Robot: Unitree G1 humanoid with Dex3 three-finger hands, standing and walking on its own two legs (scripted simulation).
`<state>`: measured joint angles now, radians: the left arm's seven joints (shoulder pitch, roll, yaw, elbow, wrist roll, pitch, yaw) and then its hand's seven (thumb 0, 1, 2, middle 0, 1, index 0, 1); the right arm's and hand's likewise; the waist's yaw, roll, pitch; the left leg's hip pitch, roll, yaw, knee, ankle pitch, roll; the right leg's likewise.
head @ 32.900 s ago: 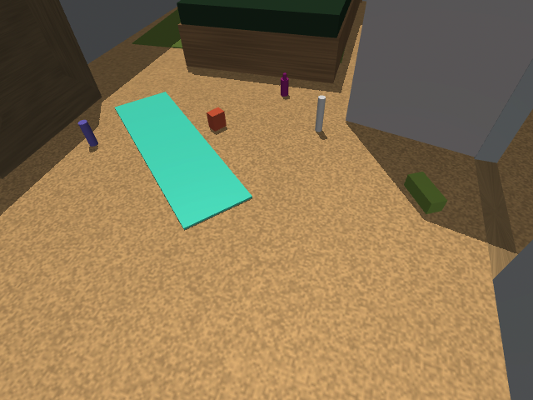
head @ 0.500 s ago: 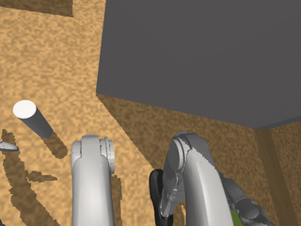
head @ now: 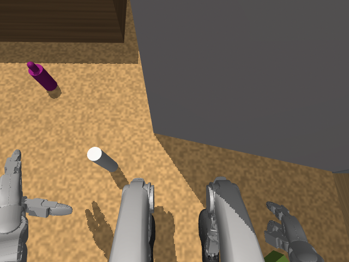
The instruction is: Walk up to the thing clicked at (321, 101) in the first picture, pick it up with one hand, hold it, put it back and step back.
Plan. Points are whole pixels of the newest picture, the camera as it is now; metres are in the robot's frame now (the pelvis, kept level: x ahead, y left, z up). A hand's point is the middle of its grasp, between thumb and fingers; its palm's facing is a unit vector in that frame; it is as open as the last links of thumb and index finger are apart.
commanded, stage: home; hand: left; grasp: from the side
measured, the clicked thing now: (104, 161) +0.40 +0.28 -0.37
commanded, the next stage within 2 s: none
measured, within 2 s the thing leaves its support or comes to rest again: neither
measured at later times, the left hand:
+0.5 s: hand (21, 207) +0.24 +0.23 +0.12, palm faces +0.19 -0.92 -0.35, open 17.2 cm
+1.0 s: hand (15, 230) +0.22 +0.19 +0.17, palm faces +0.17 -0.94 -0.30, open 17.5 cm
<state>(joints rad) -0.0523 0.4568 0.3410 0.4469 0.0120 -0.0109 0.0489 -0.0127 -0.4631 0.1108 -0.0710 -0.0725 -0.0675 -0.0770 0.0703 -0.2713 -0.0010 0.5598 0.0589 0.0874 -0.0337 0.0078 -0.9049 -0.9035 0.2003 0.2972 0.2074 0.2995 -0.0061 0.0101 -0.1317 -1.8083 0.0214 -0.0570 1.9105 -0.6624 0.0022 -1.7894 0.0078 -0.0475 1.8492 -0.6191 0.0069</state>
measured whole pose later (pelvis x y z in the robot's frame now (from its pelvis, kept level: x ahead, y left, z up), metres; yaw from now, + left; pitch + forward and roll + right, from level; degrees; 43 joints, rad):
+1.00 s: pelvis +0.07 +0.00 +0.23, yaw +4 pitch +7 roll -2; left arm 0.47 0.21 -0.01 0.01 -0.02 0.27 0.15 -0.01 -0.55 0.06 -0.05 -0.06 -0.05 -0.06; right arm 0.27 -0.21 0.04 0.48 0.02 -0.11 -0.19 0.01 -0.90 -0.90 0.20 0.30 0.21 0.30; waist -0.02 0.04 -0.10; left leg -0.63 0.02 -0.04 0.97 -0.47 -0.01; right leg -0.61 0.01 -0.05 0.92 -0.44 0.00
